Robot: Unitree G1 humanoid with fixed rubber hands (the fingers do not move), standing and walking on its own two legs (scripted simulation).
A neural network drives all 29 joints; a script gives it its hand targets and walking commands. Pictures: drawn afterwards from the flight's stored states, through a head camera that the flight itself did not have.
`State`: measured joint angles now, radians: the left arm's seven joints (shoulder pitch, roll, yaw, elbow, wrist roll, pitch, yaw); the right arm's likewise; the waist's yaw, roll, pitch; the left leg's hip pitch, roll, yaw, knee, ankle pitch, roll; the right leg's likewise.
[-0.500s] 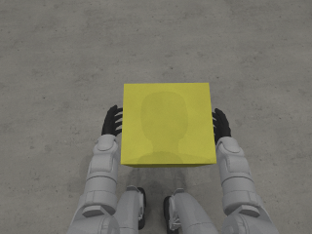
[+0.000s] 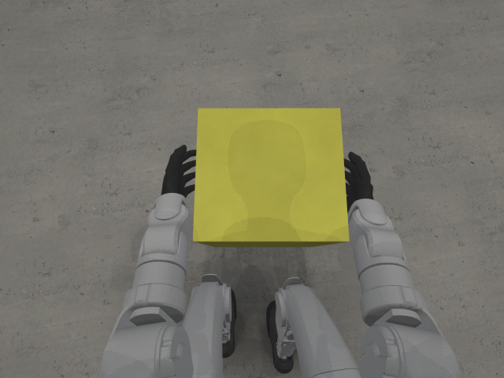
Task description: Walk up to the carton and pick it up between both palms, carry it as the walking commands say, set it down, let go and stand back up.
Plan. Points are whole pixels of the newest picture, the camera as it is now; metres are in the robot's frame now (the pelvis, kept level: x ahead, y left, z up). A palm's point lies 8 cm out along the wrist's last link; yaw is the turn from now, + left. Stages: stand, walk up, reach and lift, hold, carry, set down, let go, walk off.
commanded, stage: set down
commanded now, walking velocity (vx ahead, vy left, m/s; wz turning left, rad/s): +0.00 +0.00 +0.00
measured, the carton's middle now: (265, 190) +0.41 -0.02 -0.13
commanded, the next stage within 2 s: none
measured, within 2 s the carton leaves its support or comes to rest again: neither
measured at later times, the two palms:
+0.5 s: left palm (187, 190) +0.43 +0.13 -0.16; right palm (342, 198) +0.40 -0.18 -0.17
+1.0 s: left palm (201, 192) +0.46 +0.11 -0.28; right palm (329, 198) +0.43 -0.19 -0.29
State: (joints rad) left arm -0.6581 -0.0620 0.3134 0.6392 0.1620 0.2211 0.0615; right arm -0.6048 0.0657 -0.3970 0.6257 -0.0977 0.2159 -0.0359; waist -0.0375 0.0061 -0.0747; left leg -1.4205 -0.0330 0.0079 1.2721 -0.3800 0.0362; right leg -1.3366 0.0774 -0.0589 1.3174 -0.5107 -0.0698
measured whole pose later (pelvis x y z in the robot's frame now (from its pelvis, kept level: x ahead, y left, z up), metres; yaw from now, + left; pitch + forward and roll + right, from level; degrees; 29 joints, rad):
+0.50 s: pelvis -0.02 +0.02 -0.08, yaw -1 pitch +37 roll -2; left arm -0.86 -0.04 0.32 0.67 0.12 0.26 0.15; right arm -0.82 -0.05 -0.39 0.73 -0.07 0.22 -0.01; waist -0.04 0.04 -0.07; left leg -1.77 -0.04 0.04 1.55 -0.41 0.07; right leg -1.68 0.06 -0.06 1.61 -0.57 -0.04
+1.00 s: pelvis -0.06 +0.01 -0.14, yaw -2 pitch +24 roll -1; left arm -1.22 0.09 0.30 0.53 0.03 0.31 0.17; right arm -1.19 -0.17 -0.33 0.60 0.02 0.29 -0.06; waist -0.03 0.01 0.56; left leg -1.78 -0.04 0.03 1.80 -0.45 0.04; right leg -1.70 0.08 -0.08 1.87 -0.60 -0.07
